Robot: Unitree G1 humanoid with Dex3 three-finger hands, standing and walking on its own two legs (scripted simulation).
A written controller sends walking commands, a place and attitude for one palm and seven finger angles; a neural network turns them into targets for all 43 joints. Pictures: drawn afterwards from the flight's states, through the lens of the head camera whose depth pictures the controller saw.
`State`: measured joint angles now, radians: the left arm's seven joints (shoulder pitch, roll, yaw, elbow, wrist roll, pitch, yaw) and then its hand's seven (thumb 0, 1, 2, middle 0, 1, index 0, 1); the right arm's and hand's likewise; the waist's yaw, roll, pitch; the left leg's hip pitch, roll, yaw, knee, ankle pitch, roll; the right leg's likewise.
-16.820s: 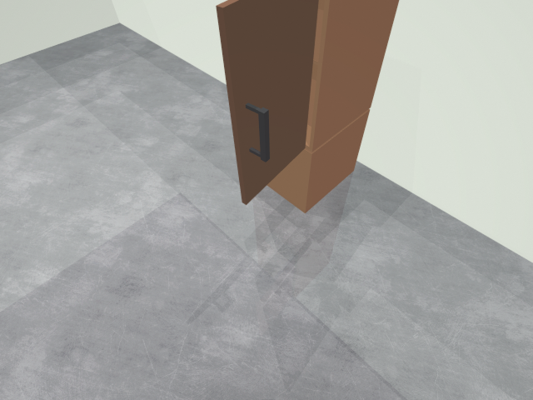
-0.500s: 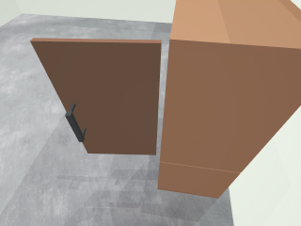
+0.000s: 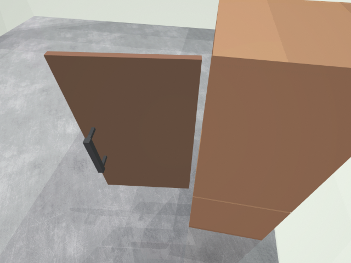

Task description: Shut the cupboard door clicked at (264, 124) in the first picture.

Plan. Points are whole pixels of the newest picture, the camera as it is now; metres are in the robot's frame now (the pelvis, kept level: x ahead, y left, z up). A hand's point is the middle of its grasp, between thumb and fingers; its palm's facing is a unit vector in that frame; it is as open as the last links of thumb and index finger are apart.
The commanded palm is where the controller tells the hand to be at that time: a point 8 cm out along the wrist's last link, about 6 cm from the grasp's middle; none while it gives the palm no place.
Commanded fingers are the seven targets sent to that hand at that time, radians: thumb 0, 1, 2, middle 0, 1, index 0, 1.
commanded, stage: look again from close up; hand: left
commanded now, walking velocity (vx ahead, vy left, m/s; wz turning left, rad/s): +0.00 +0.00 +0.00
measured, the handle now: (97, 151) +0.44 +0.28 -0.07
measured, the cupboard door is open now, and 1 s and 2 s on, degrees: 97 97 97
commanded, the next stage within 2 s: shuffle to correct the standing spot in 0.02 s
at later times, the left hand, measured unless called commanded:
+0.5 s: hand out of the picture +0.01 +0.22 -0.18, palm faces +0.09 -0.97 -0.24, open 7.3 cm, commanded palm none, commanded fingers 0.00 0.90 0.90 -0.20 -0.30 -0.20 -0.30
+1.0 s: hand out of the picture +0.03 +0.21 -0.18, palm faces +0.01 -0.99 -0.17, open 7.2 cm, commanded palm none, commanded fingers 0.00 0.90 0.90 -0.20 -0.30 -0.20 -0.30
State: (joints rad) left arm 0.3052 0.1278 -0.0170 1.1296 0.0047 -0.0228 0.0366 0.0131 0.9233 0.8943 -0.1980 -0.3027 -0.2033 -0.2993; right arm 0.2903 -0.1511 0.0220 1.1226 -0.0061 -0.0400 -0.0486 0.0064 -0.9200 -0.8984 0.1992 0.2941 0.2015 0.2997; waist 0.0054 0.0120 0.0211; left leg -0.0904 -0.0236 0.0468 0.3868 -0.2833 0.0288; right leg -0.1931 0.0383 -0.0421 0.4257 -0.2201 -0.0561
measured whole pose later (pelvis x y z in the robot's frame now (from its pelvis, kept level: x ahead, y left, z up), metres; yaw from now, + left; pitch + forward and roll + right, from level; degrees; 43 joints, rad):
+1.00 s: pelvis -0.03 +0.04 +0.00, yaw +1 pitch -1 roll -1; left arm 0.18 0.17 0.02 1.02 0.01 0.04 0.03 0.00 0.94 0.89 -0.20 -0.30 -0.20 -0.30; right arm 0.35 -0.09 0.02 1.08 -0.03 -0.02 -0.05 0.00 -0.91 -0.90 0.20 0.29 0.20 0.30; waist -0.03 -0.02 0.07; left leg -0.14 -0.06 0.08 0.37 -0.22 0.10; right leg -0.31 -0.04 -0.01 0.73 -0.43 0.00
